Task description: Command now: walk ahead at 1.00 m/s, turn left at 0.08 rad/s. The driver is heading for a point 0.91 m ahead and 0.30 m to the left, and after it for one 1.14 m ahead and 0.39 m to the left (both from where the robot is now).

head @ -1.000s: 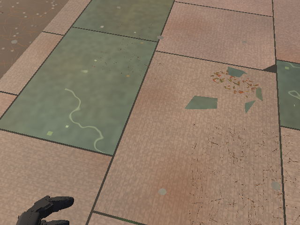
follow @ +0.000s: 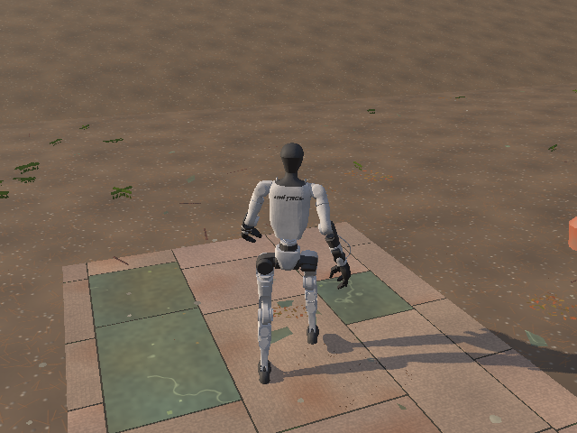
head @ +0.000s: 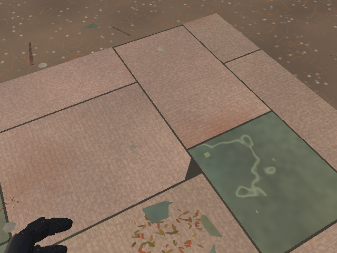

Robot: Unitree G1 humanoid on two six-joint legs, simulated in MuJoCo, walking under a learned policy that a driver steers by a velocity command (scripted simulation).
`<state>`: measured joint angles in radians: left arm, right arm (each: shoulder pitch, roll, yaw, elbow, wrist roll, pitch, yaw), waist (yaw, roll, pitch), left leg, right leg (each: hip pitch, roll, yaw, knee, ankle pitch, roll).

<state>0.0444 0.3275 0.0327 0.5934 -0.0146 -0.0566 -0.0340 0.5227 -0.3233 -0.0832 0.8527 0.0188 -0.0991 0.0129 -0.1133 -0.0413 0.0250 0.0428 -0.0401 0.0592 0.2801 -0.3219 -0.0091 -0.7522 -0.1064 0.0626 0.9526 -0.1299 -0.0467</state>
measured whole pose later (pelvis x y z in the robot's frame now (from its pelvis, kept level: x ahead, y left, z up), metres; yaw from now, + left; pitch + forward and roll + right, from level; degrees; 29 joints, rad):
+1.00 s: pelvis +0.84 +0.23 -0.01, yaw +45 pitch +0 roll -1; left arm -0.05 0.27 0.04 0.58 0.01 -0.14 -0.04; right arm 0.42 -0.26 -0.05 0.77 0.01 -0.05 -0.03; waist -0.12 -0.03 0.05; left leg 0.09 -0.12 -0.24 0.43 -0.49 0.12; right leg -0.60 0.01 0.04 0.44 0.24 0.00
